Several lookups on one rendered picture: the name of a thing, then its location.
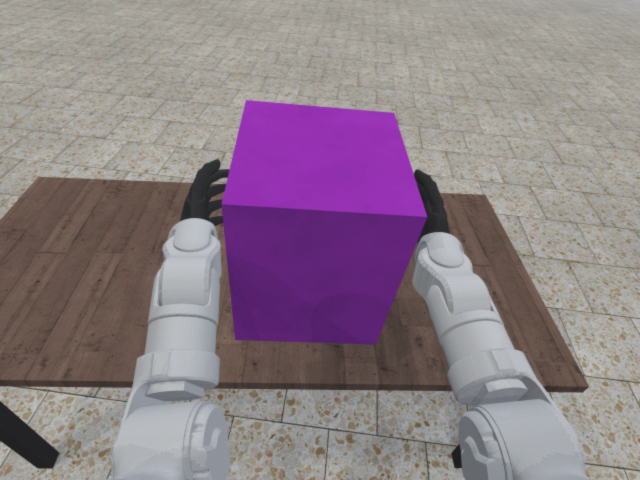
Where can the robot right hand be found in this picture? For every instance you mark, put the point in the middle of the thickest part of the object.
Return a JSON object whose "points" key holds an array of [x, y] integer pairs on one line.
{"points": [[433, 203]]}

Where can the table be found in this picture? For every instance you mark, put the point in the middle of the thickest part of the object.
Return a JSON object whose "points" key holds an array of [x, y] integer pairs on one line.
{"points": [[78, 259]]}

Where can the carton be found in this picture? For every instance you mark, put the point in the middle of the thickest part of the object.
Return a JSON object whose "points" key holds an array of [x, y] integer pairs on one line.
{"points": [[321, 215]]}

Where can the robot left hand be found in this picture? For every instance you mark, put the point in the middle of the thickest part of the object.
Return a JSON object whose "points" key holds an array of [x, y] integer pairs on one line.
{"points": [[197, 203]]}

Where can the left robot forearm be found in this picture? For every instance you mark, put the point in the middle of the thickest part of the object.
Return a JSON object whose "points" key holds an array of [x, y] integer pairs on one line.
{"points": [[180, 362]]}

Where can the right robot forearm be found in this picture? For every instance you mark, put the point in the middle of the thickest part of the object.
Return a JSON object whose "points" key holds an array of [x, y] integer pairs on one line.
{"points": [[484, 366]]}

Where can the robot right upper arm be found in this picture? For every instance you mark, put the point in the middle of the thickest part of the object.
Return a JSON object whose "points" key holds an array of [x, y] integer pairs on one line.
{"points": [[519, 440]]}

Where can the robot left upper arm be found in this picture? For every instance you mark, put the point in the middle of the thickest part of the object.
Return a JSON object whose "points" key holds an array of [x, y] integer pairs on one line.
{"points": [[179, 441]]}

